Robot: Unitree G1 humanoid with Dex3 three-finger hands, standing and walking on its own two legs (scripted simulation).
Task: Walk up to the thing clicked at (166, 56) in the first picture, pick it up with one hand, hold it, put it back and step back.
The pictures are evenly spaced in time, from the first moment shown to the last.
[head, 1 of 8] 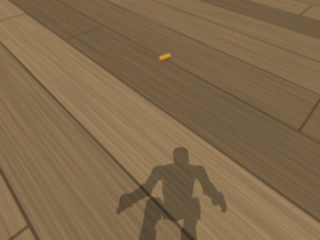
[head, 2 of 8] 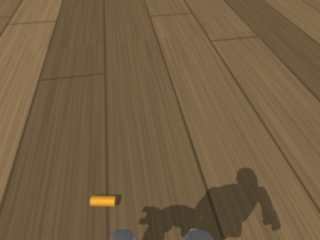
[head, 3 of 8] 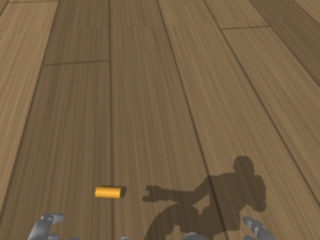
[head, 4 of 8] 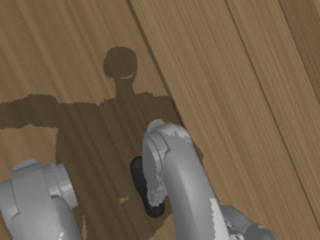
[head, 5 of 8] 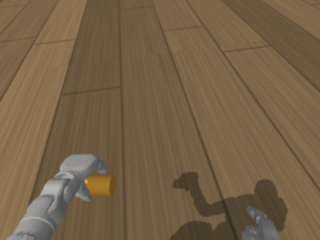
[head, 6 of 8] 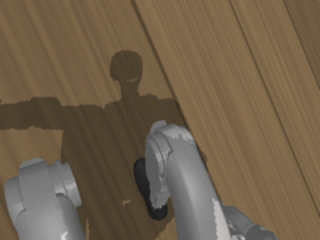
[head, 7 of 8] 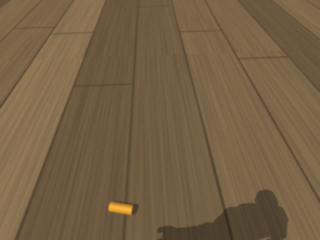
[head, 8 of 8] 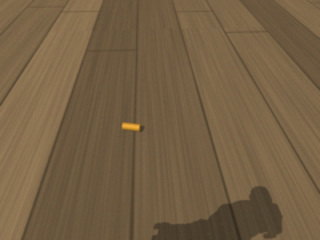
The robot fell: no
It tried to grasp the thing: yes
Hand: left
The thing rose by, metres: 0.68
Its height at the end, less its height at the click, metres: +0.00
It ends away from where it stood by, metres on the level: 0.01
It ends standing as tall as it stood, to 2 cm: yes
